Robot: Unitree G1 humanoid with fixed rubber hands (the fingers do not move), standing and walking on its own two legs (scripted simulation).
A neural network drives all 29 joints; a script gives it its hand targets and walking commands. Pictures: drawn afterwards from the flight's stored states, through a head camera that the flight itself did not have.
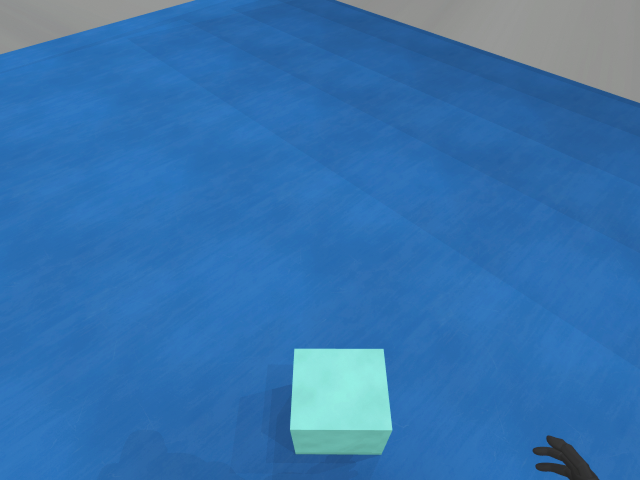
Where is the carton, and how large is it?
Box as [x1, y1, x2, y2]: [290, 349, 391, 454]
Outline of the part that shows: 294,349 290,431 295,452 380,454 391,431 383,349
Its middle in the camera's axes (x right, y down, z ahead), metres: +0.05 +0.45 +1.08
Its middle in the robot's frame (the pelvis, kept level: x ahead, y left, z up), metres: +0.43 -0.04 -0.63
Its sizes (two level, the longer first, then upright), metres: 0.244 0.207 0.239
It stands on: the floor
